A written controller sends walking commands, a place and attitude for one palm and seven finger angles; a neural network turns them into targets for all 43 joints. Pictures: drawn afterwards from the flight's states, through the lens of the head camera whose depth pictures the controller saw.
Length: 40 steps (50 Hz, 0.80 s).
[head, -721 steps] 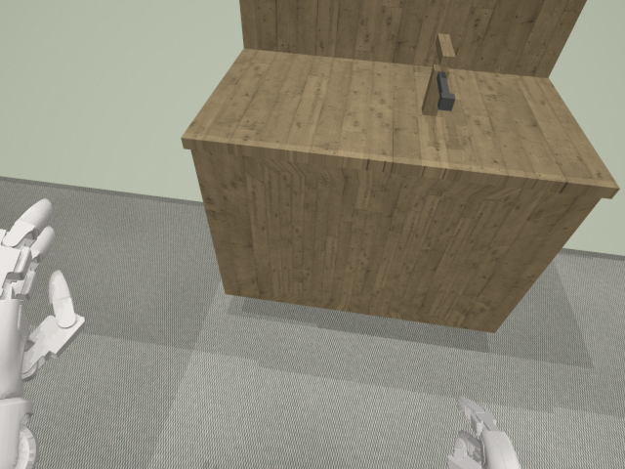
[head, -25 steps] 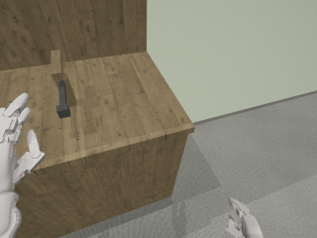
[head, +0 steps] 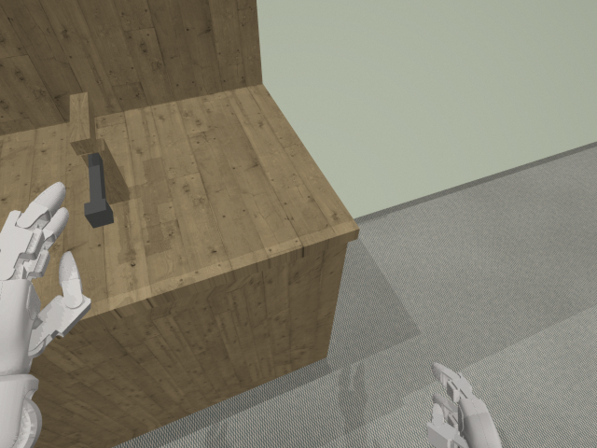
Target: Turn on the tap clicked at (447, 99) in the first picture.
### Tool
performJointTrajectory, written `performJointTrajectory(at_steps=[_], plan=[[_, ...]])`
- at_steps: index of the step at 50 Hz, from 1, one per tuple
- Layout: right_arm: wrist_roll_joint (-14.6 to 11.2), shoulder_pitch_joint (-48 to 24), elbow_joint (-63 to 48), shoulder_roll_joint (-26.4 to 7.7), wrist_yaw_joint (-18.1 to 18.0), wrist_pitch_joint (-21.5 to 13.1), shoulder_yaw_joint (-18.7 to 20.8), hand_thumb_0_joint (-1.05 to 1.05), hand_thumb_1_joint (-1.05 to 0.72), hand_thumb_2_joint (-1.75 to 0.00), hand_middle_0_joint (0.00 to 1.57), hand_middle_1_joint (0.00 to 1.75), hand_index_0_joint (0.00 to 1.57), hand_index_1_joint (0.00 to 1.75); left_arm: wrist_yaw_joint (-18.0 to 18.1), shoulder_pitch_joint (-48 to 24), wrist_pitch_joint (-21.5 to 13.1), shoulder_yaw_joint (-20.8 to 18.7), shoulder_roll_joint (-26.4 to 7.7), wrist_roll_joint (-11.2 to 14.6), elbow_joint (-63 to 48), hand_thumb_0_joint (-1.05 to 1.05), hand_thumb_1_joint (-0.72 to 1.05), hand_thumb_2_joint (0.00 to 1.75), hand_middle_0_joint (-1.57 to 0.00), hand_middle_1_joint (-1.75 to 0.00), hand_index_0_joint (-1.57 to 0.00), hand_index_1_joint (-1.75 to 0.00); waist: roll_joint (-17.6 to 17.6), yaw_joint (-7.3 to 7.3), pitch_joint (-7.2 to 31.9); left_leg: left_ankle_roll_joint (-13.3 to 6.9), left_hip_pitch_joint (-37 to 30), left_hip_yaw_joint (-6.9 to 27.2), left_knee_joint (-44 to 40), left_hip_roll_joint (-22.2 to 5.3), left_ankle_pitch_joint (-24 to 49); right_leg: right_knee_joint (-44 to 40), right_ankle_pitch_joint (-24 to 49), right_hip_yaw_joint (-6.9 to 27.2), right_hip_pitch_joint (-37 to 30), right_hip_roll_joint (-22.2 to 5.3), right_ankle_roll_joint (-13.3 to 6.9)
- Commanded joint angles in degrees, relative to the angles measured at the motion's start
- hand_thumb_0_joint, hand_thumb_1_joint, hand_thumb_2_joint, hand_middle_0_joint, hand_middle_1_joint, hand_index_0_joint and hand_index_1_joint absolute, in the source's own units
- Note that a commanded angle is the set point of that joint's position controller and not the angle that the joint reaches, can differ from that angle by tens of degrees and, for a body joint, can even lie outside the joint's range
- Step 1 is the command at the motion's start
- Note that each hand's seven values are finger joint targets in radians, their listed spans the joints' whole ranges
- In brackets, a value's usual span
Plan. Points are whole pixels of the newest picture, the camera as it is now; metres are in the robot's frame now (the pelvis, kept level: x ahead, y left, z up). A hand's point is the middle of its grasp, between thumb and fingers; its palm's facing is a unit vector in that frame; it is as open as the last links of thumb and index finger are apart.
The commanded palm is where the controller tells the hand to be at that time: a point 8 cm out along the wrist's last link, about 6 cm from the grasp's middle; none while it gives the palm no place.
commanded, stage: come to a stop and stand still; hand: left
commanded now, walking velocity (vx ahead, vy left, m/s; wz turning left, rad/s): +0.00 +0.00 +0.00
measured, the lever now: (99, 213) +0.39 +0.32 +0.09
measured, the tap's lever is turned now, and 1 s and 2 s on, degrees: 0 0 0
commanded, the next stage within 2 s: look again from close up in 0.58 s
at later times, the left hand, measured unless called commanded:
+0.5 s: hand (70, 285) +0.24 +0.26 +0.15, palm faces +0.37 -0.85 -0.39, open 7.4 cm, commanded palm +0.18 +0.28 +0.18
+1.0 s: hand (48, 304) +0.21 +0.26 +0.16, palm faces +0.42 -0.83 -0.36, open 7.4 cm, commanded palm +0.15 +0.29 +0.18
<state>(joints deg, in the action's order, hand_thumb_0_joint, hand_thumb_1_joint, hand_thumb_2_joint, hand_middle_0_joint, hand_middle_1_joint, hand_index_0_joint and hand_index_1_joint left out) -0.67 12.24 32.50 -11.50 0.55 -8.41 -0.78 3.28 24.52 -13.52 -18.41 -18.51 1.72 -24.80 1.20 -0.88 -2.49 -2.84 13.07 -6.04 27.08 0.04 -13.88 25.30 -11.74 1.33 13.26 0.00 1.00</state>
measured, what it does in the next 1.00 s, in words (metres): stands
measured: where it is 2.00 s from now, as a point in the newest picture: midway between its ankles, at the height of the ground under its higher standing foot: outside the picture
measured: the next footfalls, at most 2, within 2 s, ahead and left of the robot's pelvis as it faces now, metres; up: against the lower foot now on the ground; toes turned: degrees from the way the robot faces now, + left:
none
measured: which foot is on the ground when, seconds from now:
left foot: down 0.00-1.00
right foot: down 0.00-1.00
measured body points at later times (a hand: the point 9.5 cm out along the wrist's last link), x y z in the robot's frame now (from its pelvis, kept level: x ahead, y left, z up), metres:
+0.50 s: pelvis +0.02 +0.00 +0.00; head +0.04 +0.02 +0.45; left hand +0.21 +0.30 +0.17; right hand +0.21 -0.22 -0.06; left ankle +0.01 +0.08 -0.74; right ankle +0.02 -0.13 -0.74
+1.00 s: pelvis +0.00 +0.01 +0.00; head +0.02 +0.02 +0.45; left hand +0.18 +0.30 +0.18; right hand +0.18 -0.20 -0.07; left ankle +0.01 +0.08 -0.74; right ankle +0.02 -0.13 -0.74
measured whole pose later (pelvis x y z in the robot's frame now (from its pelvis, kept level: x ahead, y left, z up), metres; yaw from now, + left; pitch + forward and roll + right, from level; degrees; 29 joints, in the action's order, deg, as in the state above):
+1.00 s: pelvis +0.00 +0.01 +0.00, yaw +2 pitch -1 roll -1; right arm -0.3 12.3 32.5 -10.6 -1.8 -6.2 -1.3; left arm 5.8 23.0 -10.7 -19.8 -19.6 1.7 -25.6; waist -1.0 -1.8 -3.4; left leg -3.4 10.5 -4.8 23.8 1.1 -12.1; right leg 21.2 -10.0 0.1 9.8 -1.0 1.6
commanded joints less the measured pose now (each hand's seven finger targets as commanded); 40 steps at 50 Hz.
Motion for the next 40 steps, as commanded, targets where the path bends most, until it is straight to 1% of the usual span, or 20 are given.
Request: performJointTrajectory(at_steps=[1, 4, 6, 9, 12, 13, 14, 15, 17, 18, 19, 20, 24, 25, 28, 34, 35, 38, 39, 40], plan=[[0.1, -6.4, -9.5, -6.5, -2.7, -2.3, 2.8, 0.0, -0.9, -0.9, 0.2, 0.3, 0.2, 0.3, 2.6, -5.8, -2.7, -12.5, -14.7, 1.2, -10.3, 0.0, 0.9, 0.9, -0.2, -0.3, -0.2, -0.3, -6.3, -0.77, 6.9, 1.9, -2.4, 5.9, -5.4, -3.0, 2.0, -6.5, 1.6, 4.0, -0.5, -2.6, -2.4], [0.4, -7.0, -9.0, -6.5, -3.5, -2.5, 2.5, 0.0, -0.9, -0.9, 0.2, 0.3, 0.2, 0.3, 2.9, -11.9, -3.1, -12.8, -16.2, 1.0, -13.9, 0.0, 0.9, 0.9, -0.2, -0.3, -0.2, -0.3, 1.5, -0.6, 6.9, 1.6, -3.7, 5.4, -6.2, -3.5, 3.1, -5.4, 4.9, 3.5, -1.5, -2.2, -2.3], [0.4, -6.1, -8.9, -6.4, -3.4, -3.1, 2.5, 0.0, -0.9, -0.9, 0.2, 0.3, 0.2, 0.3, 2.8, -12.3, -3.0, -9.5, -13.0, 0.9, -13.8, 0.0, 0.9, 0.9, -0.2, -0.3, -0.2, -0.3, 2.6, -0.58, 8.7, 1.5, -5.4, 4.8, -5.1, -3.1, 6.3, -5.3, 8.8, 3.3, -3.3, -2.2, -2.4], [0.4, -6.1, -8.6, -6.4, -2.9, -3.8, 2.7, 0.0, -0.9, -0.9, 0.2, 0.3, 0.2, 0.3, 2.8, -10.8, -2.6, -6.1, -10.2, 0.6, -15.6, 0.0, 0.9, 0.9, -0.2, -0.3, -0.2, -0.3, 4.6, -0.46, 11.0, 1.7, -8.5, 4.0, -4.1, -2.9, 11.7, -4.9, 14.0, 2.5, -4.6, -1.9, -2.2], [0.4, -5.2, -8.2, -7.0, -2.3, -3.4, 3.2, 0.0, -0.9, -0.9, 0.2, 0.3, 0.2, 0.3, 3.2, -6.9, -1.8, -5.2, -9.2, 0.2, -14.2, 0.0, 0.9, 0.9, -0.2, -0.3, -0.2, -0.3, 2.8, -0.48, 11.6, 2.1, -7.7, 4.1, -3.7, -2.9, 15.9, -4.7, 17.6, 1.7, -6.2, -1.7, -2.0], [0.4, -5.0, -8.4, -7.0, -2.2, -3.0, 3.3, 0.0, -0.9, -0.9, 0.2, 0.3, 0.2, 0.3, 3.3, -5.6, -1.5, -5.6, -9.4, 0.2, -13.3, 0.0, 0.9, 0.9, -0.2, -0.3, -0.2, -0.3, 1.6, -0.44, 11.0, 2.2, -7.4, 4.0, -3.7, -3.0, 17.0, -4.8, 18.6, 1.3, -6.2, -1.6, -1.9], [0.2, -5.4, -8.4, -7.1, -2.3, -2.6, 3.3, 0.0, -0.9, -0.9, 0.2, 0.3, 0.2, 0.3, 3.4, -3.8, -1.2, -7.0, -10.4, 0.2, -12.8, 0.0, 0.9, 0.9, -0.2, -0.3, -0.2, -0.3, 2.6, -0.59, 11.1, 2.6, -7.4, 4.0, -3.8, -2.9, 18.6, -4.3, 19.2, 1.1, -6.3, -1.4, -2.0], [0.3, -5.2, -8.6, -6.9, -2.3, -2.1, 3.1, 0.0, -0.9, -0.9, 0.2, 0.3, 0.2, 0.3, 3.4, -3.0, -1.1, -6.9, -10.0, 0.4, -12.1, 0.0, 0.9, 0.9, -0.2, -0.3, -0.2, -0.3, 2.2, -0.49, 10.7, 2.6, -6.5, 4.1, -4.1, -3.1, 19.2, -4.2, 19.2, 0.5, -6.6, -1.5, -2.0], [0.2, -5.4, -9.2, -6.8, -2.5, -1.2, 3.1, 0.0, -0.9, -0.9, 0.2, 0.3, 0.2, 0.3, 3.4, -1.9, -0.9, -8.8, -11.4, 0.7, -11.7, 0.0, 0.9, 0.9, -0.2, -0.3, -0.2, -0.3, 0.8, -0.57, 10.2, 2.8, -5.2, 4.3, -4.6, -3.0, 18.8, -4.3, 19.0, 0.1, -7.3, -1.2, -1.8], [0.1, -5.5, -9.4, -6.8, -2.6, -0.8, 3.1, 0.0, -0.9, -0.9, 0.2, 0.3, 0.2, 0.3, 3.3, -2.0, -0.8, -9.0, -11.5, 1.0, -11.7, 0.0, 0.9, 0.9, -0.2, -0.3, -0.2, -0.3, 0.9, -0.49, 9.5, 2.8, -4.9, 4.1, -4.9, -3.0, 18.0, -4.6, 18.6, 0.2, -7.0, -1.2, -1.8], [0.1, -6.0, -9.6, -6.8, -2.9, -0.5, 3.0, 0.0, -0.9, -0.9, 0.2, 0.3, 0.2, 0.3, 3.4, -2.0, -0.7, -10.7, -13.2, 1.1, -12.6, 0.0, 0.9, 0.9, -0.2, -0.3, -0.2, -0.3, 0.8, -0.57, 9.6, 3.0, -5.2, 4.3, -5.0, -3.1, 19.1, -4.3, 19.0, -0.2, -7.1, -0.9, -1.8], [0.2, -5.8, -9.9, -6.6, -2.9, -0.2, 2.8, 0.0, -0.9, -0.9, 0.2, 0.3, 0.2, 0.3, 3.3, -2.0, -0.7, -10.3, -12.6, 1.3, -12.6, 0.0, 0.9, 0.9, -0.2, -0.3, -0.2, -0.3, 0.5, -0.45, 9.7, 3.0, -4.9, 4.3, -5.2, -3.2, 19.5, -4.2, 19.0, -0.7, -7.6, -0.9, -1.7], [0.1, -6.1, -10.4, -6.5, -3.2, -0.2, 2.7, 0.0, -0.9, -0.9, 0.2, 0.3, 0.2, 0.3, 3.1, -3.8, -0.7, -9.3, -12.6, 1.5, -16.0, 0.0, 0.9, 0.9, -0.2, -0.3, -0.2, -0.3, 3.0, -0.39, 10.6, 3.0, -6.8, 3.8, -5.3, -3.0, 20.0, -4.1, 19.4, -0.9, -7.4, -0.7, -1.4], [0.2, -5.5, -10.2, -6.6, -3.1, -0.2, 2.7, 0.0, -0.9, -0.9, 0.2, 0.3, 0.2, 0.3, 3.1, -3.9, -0.7, -8.8, -12.1, 1.5, -15.6, 0.0, 0.9, 0.9, -0.2, -0.3, -0.2, -0.3, 2.5, -0.3, 10.7, 3.0, -6.5, 4.1, -5.4, -3.1, 20.4, -4.0, 19.2, -1.3, -7.8, -0.5, -1.3], [0.2, -5.1, -9.8, -6.8, -3.0, -0.6, 2.9, 0.0, -0.9, -0.9, 0.2, 0.3, 0.2, 0.3, 3.1, -5.0, -0.6, -6.7, -10.7, 1.2, -15.5, 0.0, 0.9, 0.9, -0.2, -0.3, -0.2, -0.3, 3.3, -0.25, 10.1, 3.0, -6.1, 4.2, -6.6, -3.1, 16.1, -4.8, 16.2, -1.2, -7.6, -0.4, -1.1], [0.3, -5.9, -9.2, -6.8, -3.3, -0.5, 2.8, 0.0, -0.9, -0.9, 0.2, 0.3, 0.2, 0.3, 3.5, -6.1, -0.1, -7.4, -11.5, 0.7, -13.6, 0.0, 0.9, 0.9, -0.2, -0.3, -0.2, -0.3, 2.6, -0.55, 8.1, 3.1, -4.0, 5.0, -8.8, -3.1, 8.1, -5.9, 11.0, -0.9, -6.9, -0.2, -1.1], [0.3, -5.7, -9.1, -6.7, -3.3, -0.4, 2.7, 0.0, -0.9, -0.9, 0.2, 0.3, 0.2, 0.3, 3.5, -6.4, -0.1, -6.8, -10.6, 0.7, -12.9, 0.0, 0.9, 0.9, -0.2, -0.3, -0.2, -0.3, 2.1, -0.46, 7.5, 3.2, -2.8, 5.5, -9.5, -3.2, 6.9, -5.8, 10.0, -1.3, -7.4, -0.2, -1.1], [0.2, -5.7, -9.3, -6.8, -3.2, -0.3, 2.8, 0.0, -0.9, -0.9, 0.2, 0.3, 0.2, 0.3, 3.4, -6.8, -0.4, -6.5, -10.6, 0.6, -13.0, 0.0, 0.9, 0.9, -0.2, -0.3, -0.2, -0.3, 3.1, -0.45, 6.7, 3.2, -1.8, 5.8, -10.8, -3.2, 3.7, -5.7, 8.1, -1.3, -7.5, 0.1, -1.1], [0.2, -6.3, -9.2, -6.8, -3.3, -0.4, 2.7, 0.0, -0.9, -0.9, 0.2, 0.3, 0.2, 0.3, 3.5, -7.0, -0.4, -7.4, -11.5, 0.5, -13.8, 0.0, 0.9, 0.9, -0.2, -0.3, -0.2, -0.3, 4.1, -0.62, 6.8, 3.4, -1.6, 6.3, -11.4, -3.4, 2.8, -5.3, 7.3, -1.4, -7.5, 0.3, -1.1], [0.3, -6.1, -9.2, -6.7, -3.3, -0.3, 2.6, 0.0, -0.9, -0.9, 0.2, 0.3, 0.2, 0.3, 3.5, -6.8, -0.4, -6.8, -10.7, 0.5, -13.3, 0.0, 0.9, 0.9, -0.2, -0.3, -0.2, -0.3, 3.6, -0.58, 6.3, 3.1, -0.6, 6.6, -11.6, -3.7, 1.8, -5.1, 7.1, -1.6, -8.1, 0.3, -1.1]])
